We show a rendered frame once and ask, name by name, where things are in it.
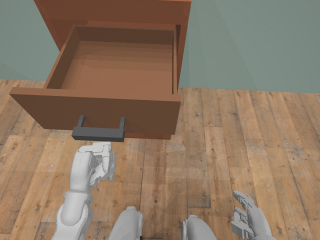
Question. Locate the drawer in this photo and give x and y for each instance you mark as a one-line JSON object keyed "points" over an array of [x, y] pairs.
{"points": [[105, 73]]}

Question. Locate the robot right thigh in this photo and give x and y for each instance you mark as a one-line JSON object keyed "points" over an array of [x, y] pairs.
{"points": [[196, 229]]}

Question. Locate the left robot hand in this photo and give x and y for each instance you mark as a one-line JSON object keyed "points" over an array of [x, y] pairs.
{"points": [[98, 157]]}

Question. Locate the right robot hand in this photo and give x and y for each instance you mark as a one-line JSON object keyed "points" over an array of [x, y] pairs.
{"points": [[251, 224]]}

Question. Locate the right robot shin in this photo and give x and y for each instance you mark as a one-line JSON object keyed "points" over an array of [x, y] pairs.
{"points": [[192, 216]]}

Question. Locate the left robot forearm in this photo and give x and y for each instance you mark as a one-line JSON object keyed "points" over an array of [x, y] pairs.
{"points": [[74, 216]]}

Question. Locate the cabinet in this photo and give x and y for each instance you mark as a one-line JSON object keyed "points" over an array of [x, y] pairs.
{"points": [[60, 15]]}

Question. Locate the handle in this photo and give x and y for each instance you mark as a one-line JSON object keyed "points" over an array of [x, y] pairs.
{"points": [[98, 134]]}

